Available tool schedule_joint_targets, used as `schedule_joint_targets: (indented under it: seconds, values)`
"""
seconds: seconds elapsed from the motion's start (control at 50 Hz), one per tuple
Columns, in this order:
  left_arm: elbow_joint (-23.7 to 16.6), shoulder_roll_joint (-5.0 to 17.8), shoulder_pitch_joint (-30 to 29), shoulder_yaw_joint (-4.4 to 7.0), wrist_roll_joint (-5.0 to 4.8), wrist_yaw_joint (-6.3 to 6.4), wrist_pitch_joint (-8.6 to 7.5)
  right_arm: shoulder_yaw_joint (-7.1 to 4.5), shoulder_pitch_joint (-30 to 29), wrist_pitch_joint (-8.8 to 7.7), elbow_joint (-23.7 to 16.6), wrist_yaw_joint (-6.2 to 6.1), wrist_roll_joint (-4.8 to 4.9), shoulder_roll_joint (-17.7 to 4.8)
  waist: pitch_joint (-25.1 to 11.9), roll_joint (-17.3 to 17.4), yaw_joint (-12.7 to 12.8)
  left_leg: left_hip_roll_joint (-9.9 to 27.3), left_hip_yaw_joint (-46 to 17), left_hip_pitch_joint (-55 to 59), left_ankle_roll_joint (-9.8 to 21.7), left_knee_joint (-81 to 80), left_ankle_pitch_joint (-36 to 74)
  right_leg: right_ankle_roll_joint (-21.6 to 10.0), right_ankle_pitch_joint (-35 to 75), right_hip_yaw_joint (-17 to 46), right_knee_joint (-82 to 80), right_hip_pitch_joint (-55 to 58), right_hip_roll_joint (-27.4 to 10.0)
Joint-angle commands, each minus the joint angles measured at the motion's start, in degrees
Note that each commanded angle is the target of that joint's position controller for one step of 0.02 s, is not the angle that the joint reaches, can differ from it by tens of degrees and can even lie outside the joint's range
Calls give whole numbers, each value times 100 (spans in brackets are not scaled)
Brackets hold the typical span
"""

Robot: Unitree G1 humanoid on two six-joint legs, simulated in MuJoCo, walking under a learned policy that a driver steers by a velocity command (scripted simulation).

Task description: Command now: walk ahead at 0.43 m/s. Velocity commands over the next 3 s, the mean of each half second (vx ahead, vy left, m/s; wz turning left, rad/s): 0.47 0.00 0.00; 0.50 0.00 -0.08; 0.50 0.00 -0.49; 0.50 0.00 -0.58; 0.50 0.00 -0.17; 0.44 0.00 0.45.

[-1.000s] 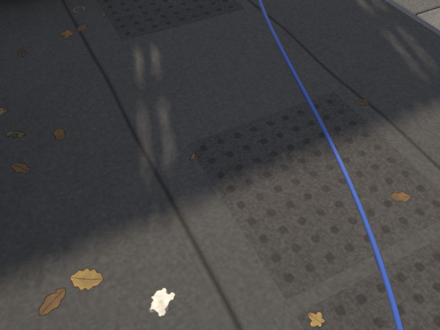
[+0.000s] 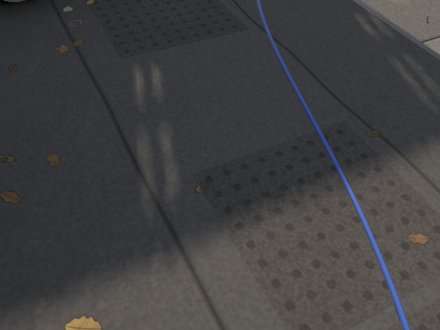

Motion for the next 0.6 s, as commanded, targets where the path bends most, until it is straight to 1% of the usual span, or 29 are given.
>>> schedule_joint_targets:
  seconds: [0.02, 0.04, 0.06, 0.08, 0.1, 0.12, 0.16, 0.18, 0.22, 0.28, 0.36, 0.4, 0.42, 0.44, 0.46, 0.48, 0.5, 0.52, 0.54, 0.56, 0.58, 0.6]
  values:
    - [-881, 215, -764, 13, -82, -25, -330, 8, 675, -70, 56, 80, -37, -597, 787, 514, -185, 2003, -3681, 1391, 1027, -3264, -1200, -415, 1122, 104, 1738, -3088, -343]
    - [-802, 307, -643, 86, 19, 6, -312, 44, 480, -67, 9, 122, -81, -543, 668, 423, -23, 1642, -2791, 1211, 838, -3223, -260, -427, 1492, 24, 1358, -2738, -523]
    - [-738, 424, -482, 154, 57, -3, -265, 81, 504, -33, 42, 124, -114, -394, 528, 546, 88, 1344, -2142, 1176, 687, -3236, 326, -420, 1696, -51, 1020, -2400, -630]
    - [-695, 488, -437, 204, 53, -24, -214, 118, 686, -5, 117, 103, -118, -276, 462, 633, 93, 1170, -1734, 1256, 606, -3248, 843, -402, 1832, -165, 808, -2265, -648]
    - [-693, 476, -507, 232, 50, -36, -169, 142, 911, 10, 198, 73, -111, -244, 454, 603, 77, 1073, -1455, 1393, 589, -3244, 1393, -369, 1928, -299, 681, -2327, -626]
    - [-738, 418, -673, 241, 63, -41, -132, 146, 1096, 23, 262, 39, -113, -293, 458, 547, 64, 1052, -1293, 1519, 600, -3244, 1818, -330, 2030, -376, 545, -2496, -623]
    - [-948, 301, -1227, 223, 111, -57, -97, 121, 1334, 48, 306, -35, -148, -483, 498, 451, -28, 1156, -1218, 1741, 665, -3296, 2342, -219, 2305, -416, 117, -2961, -663]
    - [-1070, 285, -1537, 216, 123, -68, -95, 114, 1388, 70, 297, -70, -163, -536, 522, 436, -82, 1209, -1205, 1822, 697, -3337, 2453, -161, 2457, -418, -164, -3156, -673]
    - [-1286, 291, -2106, 199, 121, -96, -115, 111, 1397, 114, 245, -134, -166, -558, 587, 434, -176, 1195, -1088, 1874, 695, -3429, 2497, -74, 2787, -454, -893, -3283, -640]
    - [-1489, 281, -2763, 153, 98, -161, -155, 83, 1540, 124, 228, -196, -123, -620, 684, 487, -332, 1120, -864, 1878, 625, -3585, 2468, -35, 3275, -632, -1877, -3014, -473]
    - [-1727, 261, -3384, 94, 59, -278, -210, 52, 1866, 168, 340, -208, -73, -618, 844, 506, -445, 1240, -723, 2437, 664, -3460, 2666, -132, 3256, -732, -2636, -2985, -323]
    - [-1864, 267, -3591, 73, 43, -354, -264, 17, 1877, 210, 356, -216, -68, -681, 841, 546, -400, 1357, -666, 2777, 662, -3223, 3162, -253, 3014, -779, -2897, -2904, -247]
    - [-1896, 313, -3558, 86, 41, -384, -291, -4, 1803, 226, 329, -218, -78, -740, 744, 593, -304, 1386, -613, 2883, 632, -3010, 3763, -339, 2830, -847, -3001, -2660, -155]
    - [-1879, 413, -3365, 129, 45, -392, -307, -26, 1708, 239, 290, -219, -103, -821, 524, 713, -145, 1394, -575, 2969, 581, -2683, 4769, -431, 2635, -947, -3039, -2216, 2]
    - [-1805, 571, -2994, 203, 46, -373, -308, -52, 1650, 261, 264, -219, -132, -903, 178, 896, 68, 1384, -562, 3077, 529, -2200, 5897, -530, 2434, -1063, -2998, -1642, 202]
    - [-1582, 812, -2147, 328, 34, -336, -307, -62, 1517, 306, 229, -205, -163, -944, -340, 1024, 501, 1242, -448, 2988, 436, -1236, 6716, -689, 2403, -1165, -3094, -615, 405]
    - [-1260, 1088, -985, 454, 44, -277, -279, -36, 1276, 304, 108, -173, -188, -945, -998, 1028, 1033, 1052, -392, 2020, 274, 92, 6293, -941, 2648, -773, -3059, 1159, 75]
    - [-1050, 1613, 74, 586, 214, -215, -232, 107, 1623, 222, -21, -106, -241, -456, -2040, -85, 1009, 300, -207, -141, -10, 2379, 3535, -1655, 2232, 1386, -2964, 3574, -1474]
    - [-959, 1348, 129, 490, 246, -232, -204, 242, 2050, 57, 141, -35, -88, 10, -2753, -1111, 754, -475, -864, -1495, -108, 3981, -1017, -2232, 1560, 3823, -3983, 4383, -2397]
    - [-962, 970, -361, 378, 175, -250, -210, 88, 1498, -80, -30, -20, 78, -592, -1831, -728, 744, -60, -1214, -2005, 77, 4385, -869, -1868, 1243, 3339, -4310, 3529, -2085]
    - [-1092, 712, -994, 292, 152, -252, -218, 32, 855, -123, -278, -40, 192, -822, -964, -405, 536, 272, -929, -2061, 136, 4202, -341, -1615, 1579, 2265, -4502, 2394, -1881]
    - [-1131, 530, -1417, 219, 191, -310, -259, 8, 568, -103, -345, -92, 151, -784, -486, 151, 286, 528, -767, -1801, 119, 3842, 78, -1473, 2148, 1580, -4761, 1375, -1650]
